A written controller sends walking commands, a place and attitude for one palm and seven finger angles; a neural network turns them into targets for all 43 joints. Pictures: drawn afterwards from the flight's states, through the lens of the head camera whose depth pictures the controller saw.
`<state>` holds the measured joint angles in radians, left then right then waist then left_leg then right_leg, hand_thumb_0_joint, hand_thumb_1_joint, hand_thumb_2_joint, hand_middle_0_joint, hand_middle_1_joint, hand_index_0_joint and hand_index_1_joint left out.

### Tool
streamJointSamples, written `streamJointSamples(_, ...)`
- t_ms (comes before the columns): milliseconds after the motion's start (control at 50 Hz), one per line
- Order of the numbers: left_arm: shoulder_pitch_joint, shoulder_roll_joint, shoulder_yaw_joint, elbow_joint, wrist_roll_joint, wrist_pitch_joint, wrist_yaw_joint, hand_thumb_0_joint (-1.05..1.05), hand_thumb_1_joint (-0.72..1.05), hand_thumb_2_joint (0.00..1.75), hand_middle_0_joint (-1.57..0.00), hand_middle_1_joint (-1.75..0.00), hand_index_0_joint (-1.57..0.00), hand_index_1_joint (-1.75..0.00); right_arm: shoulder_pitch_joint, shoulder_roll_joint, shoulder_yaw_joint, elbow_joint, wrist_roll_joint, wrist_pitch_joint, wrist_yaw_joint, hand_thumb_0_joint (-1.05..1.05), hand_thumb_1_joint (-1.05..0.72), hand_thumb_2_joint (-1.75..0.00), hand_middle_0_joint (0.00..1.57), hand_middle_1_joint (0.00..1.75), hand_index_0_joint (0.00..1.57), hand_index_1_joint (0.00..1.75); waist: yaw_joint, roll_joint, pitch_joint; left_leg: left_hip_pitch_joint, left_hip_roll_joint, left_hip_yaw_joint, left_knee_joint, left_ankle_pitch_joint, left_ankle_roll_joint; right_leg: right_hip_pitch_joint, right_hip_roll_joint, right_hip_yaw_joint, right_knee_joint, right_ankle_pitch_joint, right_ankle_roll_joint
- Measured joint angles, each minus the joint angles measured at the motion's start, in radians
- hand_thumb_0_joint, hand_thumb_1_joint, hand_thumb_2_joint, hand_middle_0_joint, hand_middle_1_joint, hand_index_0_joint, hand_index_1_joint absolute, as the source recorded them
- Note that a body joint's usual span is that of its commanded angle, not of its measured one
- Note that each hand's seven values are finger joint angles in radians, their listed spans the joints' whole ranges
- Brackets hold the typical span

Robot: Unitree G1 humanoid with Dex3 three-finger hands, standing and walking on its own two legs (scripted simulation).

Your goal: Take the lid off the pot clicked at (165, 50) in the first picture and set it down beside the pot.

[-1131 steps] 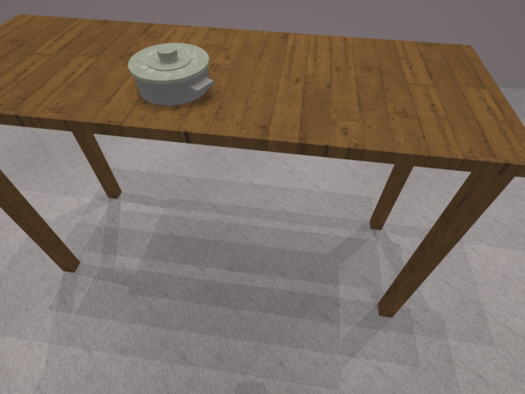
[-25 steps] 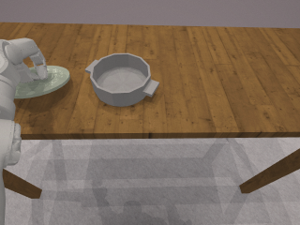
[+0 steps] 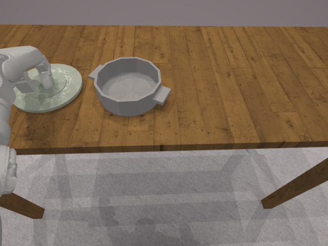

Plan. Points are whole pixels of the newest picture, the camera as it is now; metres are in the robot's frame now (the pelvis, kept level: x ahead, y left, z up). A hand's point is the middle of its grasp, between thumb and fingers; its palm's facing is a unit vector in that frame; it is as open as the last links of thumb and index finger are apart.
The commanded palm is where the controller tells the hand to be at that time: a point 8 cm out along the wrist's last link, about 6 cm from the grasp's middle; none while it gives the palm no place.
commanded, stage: open the fingers wide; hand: left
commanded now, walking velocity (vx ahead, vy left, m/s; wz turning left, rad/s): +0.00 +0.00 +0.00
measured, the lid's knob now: (43, 79) +0.51 +0.29 +0.11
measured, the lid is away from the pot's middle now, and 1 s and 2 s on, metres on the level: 0.22 0.25 0.25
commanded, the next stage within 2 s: raise the empty hand in 0.82 s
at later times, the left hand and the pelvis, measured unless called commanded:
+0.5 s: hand (23, 82) +0.46 +0.30 +0.15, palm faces -0.38 -0.09 -0.92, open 8.1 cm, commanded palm +0.47 +0.30 +0.20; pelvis +0.00 +0.00 +0.00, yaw +1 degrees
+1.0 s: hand (29, 80) +0.47 +0.30 +0.14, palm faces -0.38 -0.07 -0.92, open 10.6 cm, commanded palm +0.48 +0.29 +0.22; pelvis +0.00 +0.00 +0.00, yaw +0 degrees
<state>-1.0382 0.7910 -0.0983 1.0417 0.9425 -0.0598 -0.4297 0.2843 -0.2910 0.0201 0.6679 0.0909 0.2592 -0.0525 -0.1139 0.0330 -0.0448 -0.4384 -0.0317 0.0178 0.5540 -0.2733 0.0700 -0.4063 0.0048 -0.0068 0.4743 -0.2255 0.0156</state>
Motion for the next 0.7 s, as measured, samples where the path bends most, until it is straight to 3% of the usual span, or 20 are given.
streamJointSamples(460, -0.059, 0.003, -0.03, 0.027, -0.003, 0.003, -0.018, 0.0, 0.12, 0.89, -0.58, -0.75, -0.77, -0.86, -0.038, 0.001, 0.009, -0.005, 0.007, 0.013, -0.011, 0.0, -0.9, -0.9, 0.2, 0.3, 0.2, 0.3, 0.012, -0.01, -0.004, -0.025, -0.002, -0.009, 0.022, -0.005, 0.001, -0.019, -0.002, -0.009, 0.015, -0.004, 0.001)
streamJointSamples(700, -0.055, 0.002, -0.013, 0.043, 0.01, -0.005, -0.005, 0.0, -0.09, 0.91, -0.51, -0.62, -0.6, -0.68, -0.004, 0.01, 0.012, 0.002, 0.005, 0.007, -0.017, 0.0, -0.9, -0.9, 0.2, 0.3, 0.2, 0.3, -0.009, -0.01, -0.002, -0.028, -0.001, -0.001, 0.021, -0.005, 0.004, -0.025, 0.0, 0.0, 0.015, -0.002, 0.002)
